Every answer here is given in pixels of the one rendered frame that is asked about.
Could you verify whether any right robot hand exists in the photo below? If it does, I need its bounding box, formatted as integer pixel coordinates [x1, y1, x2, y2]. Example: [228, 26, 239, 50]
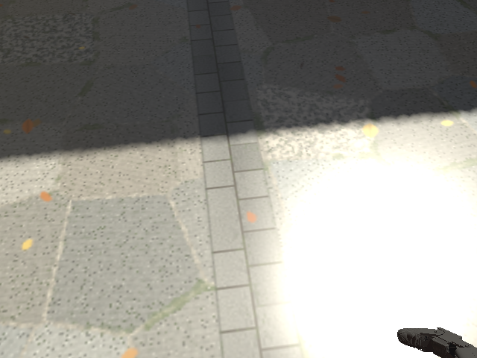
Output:
[397, 327, 477, 358]

